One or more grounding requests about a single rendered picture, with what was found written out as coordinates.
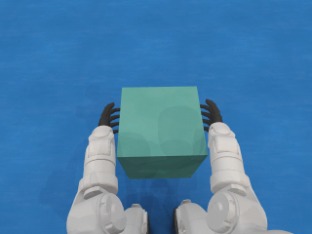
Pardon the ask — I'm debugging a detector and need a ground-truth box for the right robot forearm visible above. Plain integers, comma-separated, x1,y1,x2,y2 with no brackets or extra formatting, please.
208,122,260,204

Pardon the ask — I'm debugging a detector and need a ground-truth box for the right robot upper arm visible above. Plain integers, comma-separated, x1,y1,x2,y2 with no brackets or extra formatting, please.
206,190,293,234

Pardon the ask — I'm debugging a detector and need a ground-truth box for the left robot upper arm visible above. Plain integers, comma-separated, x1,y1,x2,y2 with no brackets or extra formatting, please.
66,192,127,234

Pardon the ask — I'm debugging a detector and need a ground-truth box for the right robot shin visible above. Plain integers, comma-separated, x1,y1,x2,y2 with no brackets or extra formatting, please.
178,199,191,234

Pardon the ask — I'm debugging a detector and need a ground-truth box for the carton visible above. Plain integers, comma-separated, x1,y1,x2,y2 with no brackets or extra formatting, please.
116,86,208,179

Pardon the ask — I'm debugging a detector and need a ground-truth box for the left robot thigh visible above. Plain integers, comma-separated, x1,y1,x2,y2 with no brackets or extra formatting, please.
120,207,148,234

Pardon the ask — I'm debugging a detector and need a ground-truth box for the left robot forearm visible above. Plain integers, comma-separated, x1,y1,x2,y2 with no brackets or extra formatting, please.
66,125,118,233

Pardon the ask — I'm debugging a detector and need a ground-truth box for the robot left hand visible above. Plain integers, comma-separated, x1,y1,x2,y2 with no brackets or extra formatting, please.
97,102,121,134

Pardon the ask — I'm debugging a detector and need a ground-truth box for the robot right hand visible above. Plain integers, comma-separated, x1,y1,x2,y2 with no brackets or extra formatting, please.
200,99,223,132

